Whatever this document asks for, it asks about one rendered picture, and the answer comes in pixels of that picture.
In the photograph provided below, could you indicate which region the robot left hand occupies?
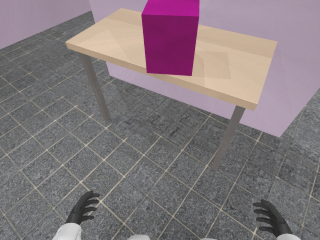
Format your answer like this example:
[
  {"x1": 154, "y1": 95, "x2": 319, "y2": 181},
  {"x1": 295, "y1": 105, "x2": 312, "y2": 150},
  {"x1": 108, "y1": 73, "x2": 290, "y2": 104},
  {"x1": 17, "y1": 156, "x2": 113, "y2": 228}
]
[{"x1": 65, "y1": 190, "x2": 100, "y2": 225}]

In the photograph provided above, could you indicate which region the table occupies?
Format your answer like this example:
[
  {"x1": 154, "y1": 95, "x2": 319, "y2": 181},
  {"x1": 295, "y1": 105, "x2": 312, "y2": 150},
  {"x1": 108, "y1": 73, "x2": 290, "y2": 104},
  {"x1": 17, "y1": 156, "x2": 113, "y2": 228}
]
[{"x1": 65, "y1": 8, "x2": 277, "y2": 172}]

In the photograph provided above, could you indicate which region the robot left forearm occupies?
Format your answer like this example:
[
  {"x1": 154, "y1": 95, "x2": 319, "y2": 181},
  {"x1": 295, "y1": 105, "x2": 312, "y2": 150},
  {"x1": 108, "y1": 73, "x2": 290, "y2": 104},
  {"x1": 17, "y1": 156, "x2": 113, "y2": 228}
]
[{"x1": 52, "y1": 223, "x2": 82, "y2": 240}]

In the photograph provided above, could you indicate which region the robot right hand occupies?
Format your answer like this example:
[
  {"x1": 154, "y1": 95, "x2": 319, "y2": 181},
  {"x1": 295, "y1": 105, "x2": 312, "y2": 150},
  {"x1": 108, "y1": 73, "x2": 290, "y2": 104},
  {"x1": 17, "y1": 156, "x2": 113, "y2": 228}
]
[{"x1": 253, "y1": 199, "x2": 294, "y2": 237}]

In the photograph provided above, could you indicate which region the carton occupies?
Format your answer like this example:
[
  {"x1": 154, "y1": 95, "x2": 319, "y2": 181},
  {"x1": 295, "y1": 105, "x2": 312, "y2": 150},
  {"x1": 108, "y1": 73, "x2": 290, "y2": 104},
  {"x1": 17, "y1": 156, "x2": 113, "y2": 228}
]
[{"x1": 141, "y1": 0, "x2": 200, "y2": 76}]

